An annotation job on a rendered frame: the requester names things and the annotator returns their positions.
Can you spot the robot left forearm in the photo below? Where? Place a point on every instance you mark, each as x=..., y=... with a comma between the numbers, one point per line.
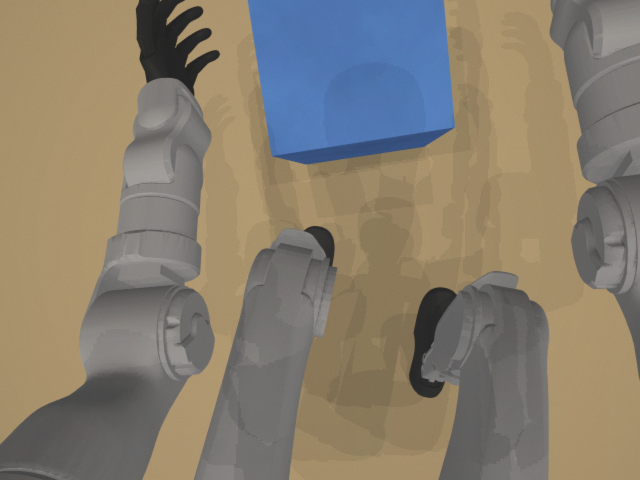
x=156, y=236

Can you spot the robot left hand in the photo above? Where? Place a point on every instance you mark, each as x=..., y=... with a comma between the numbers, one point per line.
x=159, y=57

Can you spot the right robot shin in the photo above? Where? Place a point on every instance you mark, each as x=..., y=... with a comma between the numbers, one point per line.
x=436, y=364

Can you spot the carton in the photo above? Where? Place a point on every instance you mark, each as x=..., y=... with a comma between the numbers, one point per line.
x=350, y=78

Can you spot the robot right forearm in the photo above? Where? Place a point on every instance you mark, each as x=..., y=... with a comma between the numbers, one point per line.
x=601, y=44

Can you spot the robot left upper arm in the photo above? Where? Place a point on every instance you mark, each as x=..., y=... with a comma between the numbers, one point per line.
x=139, y=347

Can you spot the robot right foot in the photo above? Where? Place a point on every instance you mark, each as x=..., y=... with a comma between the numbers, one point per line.
x=431, y=309

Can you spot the robot right upper arm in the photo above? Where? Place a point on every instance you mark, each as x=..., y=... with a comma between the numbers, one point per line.
x=606, y=245

